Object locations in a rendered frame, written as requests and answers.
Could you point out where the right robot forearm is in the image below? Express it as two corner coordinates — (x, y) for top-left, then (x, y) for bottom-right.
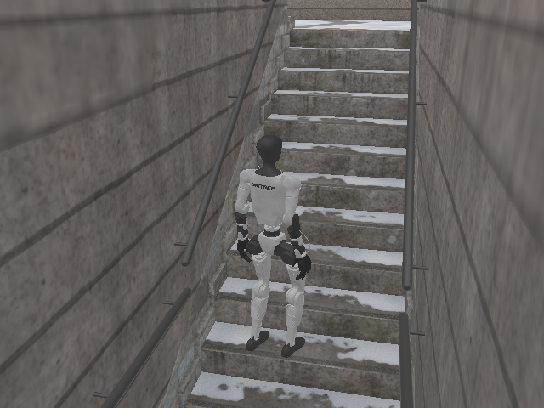
(287, 214), (307, 258)

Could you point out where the right robot hand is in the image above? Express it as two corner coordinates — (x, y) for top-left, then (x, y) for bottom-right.
(292, 254), (312, 280)

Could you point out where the left robot shin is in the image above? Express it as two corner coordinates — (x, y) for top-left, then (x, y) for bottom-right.
(251, 283), (269, 341)

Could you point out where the humanoid robot head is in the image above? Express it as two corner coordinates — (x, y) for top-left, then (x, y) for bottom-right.
(255, 135), (283, 177)

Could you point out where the left robot forearm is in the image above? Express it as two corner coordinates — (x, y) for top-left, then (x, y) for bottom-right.
(234, 211), (248, 241)

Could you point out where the left robot upper arm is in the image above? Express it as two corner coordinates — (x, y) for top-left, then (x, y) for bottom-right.
(235, 169), (256, 214)

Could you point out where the right robot upper arm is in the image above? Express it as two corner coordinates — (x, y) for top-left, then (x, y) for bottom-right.
(282, 174), (302, 225)

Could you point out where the left robot hand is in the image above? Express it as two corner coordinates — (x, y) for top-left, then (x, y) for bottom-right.
(237, 238), (252, 263)

